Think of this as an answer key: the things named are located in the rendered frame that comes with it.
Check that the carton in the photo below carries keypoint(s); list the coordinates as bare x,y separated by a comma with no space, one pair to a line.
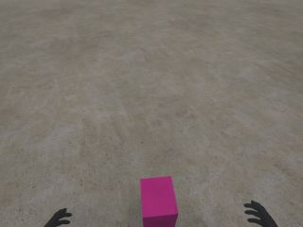
159,207

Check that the robot left hand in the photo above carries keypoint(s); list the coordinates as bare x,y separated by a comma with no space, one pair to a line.
54,221

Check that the robot right hand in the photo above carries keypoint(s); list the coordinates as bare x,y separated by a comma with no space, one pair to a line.
265,219

